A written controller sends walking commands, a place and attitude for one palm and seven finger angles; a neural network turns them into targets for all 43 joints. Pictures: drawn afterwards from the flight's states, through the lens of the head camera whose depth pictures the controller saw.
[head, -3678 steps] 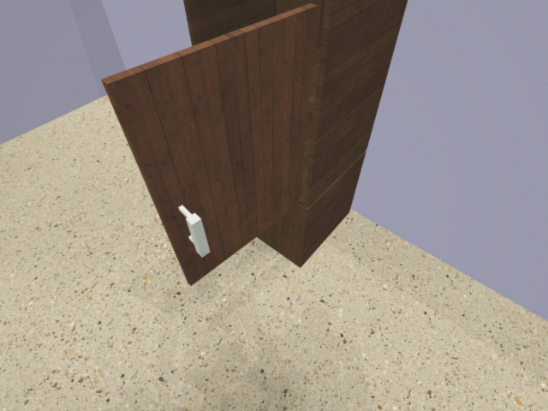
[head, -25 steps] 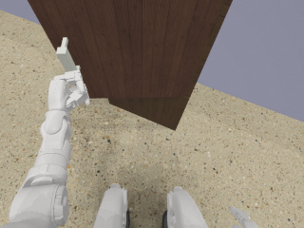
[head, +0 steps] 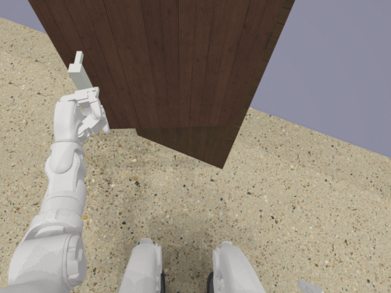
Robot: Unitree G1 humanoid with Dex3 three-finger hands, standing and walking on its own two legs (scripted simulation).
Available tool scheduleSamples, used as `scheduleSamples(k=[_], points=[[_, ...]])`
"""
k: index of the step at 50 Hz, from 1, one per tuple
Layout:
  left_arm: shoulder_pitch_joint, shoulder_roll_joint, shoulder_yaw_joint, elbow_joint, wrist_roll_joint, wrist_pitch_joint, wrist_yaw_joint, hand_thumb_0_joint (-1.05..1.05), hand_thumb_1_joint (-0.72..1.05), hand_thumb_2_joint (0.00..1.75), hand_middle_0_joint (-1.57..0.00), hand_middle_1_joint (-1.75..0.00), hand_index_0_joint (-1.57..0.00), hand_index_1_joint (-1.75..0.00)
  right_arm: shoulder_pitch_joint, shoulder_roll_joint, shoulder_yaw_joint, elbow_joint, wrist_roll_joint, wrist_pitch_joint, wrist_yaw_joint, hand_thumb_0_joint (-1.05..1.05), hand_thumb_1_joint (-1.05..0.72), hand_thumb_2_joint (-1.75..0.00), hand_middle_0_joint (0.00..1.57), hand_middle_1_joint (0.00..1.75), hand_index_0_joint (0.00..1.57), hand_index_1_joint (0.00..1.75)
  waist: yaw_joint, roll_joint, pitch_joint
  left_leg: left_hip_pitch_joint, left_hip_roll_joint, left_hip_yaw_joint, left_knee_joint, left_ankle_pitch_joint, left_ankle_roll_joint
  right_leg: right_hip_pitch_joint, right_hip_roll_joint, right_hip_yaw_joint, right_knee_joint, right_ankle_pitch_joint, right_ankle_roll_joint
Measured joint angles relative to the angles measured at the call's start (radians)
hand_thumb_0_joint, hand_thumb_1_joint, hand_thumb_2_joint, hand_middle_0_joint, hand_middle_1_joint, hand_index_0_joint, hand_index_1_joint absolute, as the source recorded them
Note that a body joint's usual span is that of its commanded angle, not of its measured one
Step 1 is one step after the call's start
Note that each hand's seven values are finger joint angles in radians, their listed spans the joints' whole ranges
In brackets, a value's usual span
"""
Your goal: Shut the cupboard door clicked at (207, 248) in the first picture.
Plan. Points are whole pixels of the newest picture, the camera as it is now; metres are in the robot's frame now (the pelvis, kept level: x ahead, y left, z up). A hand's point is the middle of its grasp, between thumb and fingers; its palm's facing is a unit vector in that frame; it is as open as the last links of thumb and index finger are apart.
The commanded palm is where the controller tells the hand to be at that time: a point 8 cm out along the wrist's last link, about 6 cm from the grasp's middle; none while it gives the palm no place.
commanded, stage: push the door shut along its arc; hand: left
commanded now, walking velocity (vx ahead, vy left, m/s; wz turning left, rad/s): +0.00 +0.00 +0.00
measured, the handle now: (87, 82) +0.55 +0.23 +0.03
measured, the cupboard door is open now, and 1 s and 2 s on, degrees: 27 16 13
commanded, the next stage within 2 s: pull the fist back off the door in 1.18 s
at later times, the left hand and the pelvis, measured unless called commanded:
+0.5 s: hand (114, 100) +0.50 +0.16 +0.03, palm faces -0.08 -1.00 -0.05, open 3.1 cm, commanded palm +0.49 +0.20 +0.03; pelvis -0.01 +0.01 -0.02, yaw -1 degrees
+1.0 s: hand (118, 82) +0.55 +0.16 +0.04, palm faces -0.19 -0.98 -0.05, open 3.1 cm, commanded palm +0.56 +0.17 +0.03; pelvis -0.02 +0.01 -0.03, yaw -2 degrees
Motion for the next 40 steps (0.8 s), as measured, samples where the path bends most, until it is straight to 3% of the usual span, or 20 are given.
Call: scheduleSamples(k=[7,14,22,29,40], points=[[-0.037,0.002,-0.021,0.073,0.011,0.026,-0.009,0.01,0.9,0.9,-1.3,-1.5,-1.3,-1.5,-0.032,-0.01,0.009,-0.024,0.005,-0.002,-0.004,0.0,-0.91,-0.89,0.2,0.3,0.2,0.3,-0.004,0.0,0.008,-0.001,-0.004,-0.005,0.001,0.007,0.005,0.005,-0.004,-0.005,-0.004,0.007,0.004],[-0.168,0.06,-0.015,0.13,0.037,-0.004,-0.017,0.01,0.9,0.9,-1.3,-1.5,-1.3,-1.5,-0.048,-0.013,0.018,-0.011,-0.006,-0.016,-0.01,0.0,-0.91,-0.89,0.2,0.3,0.2,0.3,-0.034,0.0,0.013,-0.072,-0.004,-0.02,0.05,0.001,0.005,-0.057,-0.003,-0.018,0.037,0.001,0.003],[-0.258,0.12,-0.015,0.199,0.038,0.081,-0.068,0.01,0.9,0.9,-1.31,-1.5,-1.3,-1.5,0.0,-0.017,0.023,0.0,0.001,0.01,-0.001,0.0,-0.91,-0.89,0.2,0.3,0.2,0.3,-0.051,0.023,0.018,-0.11,-0.002,-0.016,0.064,0.0,0.01,-0.095,-0.001,-0.013,0.047,0.003,0.007],[-0.286,0.133,0.023,0.221,0.038,0.087,-0.096,0.01,0.9,0.9,-1.3,-1.5,-1.3,-1.5,0.044,-0.013,0.032,0.018,0.001,0.01,0.002,0.0,-0.91,-0.89,0.2,0.3,0.2,0.3,-0.069,0.029,0.02,-0.117,0.006,-0.014,0.062,-0.001,0.011,-0.105,0.007,-0.01,0.043,0.008,0.007],[-0.388,0.233,0.043,0.283,0.064,0.12,-0.154,0.01,0.9,0.9,-1.3,-1.5,-1.3,-1.5,0.052,-0.022,0.044,0.013,0.003,-0.006,0.001,0.0,-0.91,-0.89,0.2,0.3,0.2,0.3,-0.112,0.026,0.031,-0.172,0.017,-0.032,0.1,-0.004,0.008,-0.152,0.02,-0.025,0.067,0.011,0.002]])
